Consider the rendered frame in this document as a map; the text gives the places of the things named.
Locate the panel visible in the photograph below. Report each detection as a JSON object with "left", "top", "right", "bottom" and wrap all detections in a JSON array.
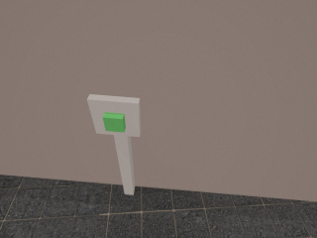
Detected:
[{"left": 87, "top": 94, "right": 141, "bottom": 195}]

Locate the button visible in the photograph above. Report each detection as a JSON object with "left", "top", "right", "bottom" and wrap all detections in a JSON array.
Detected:
[{"left": 102, "top": 112, "right": 126, "bottom": 133}]

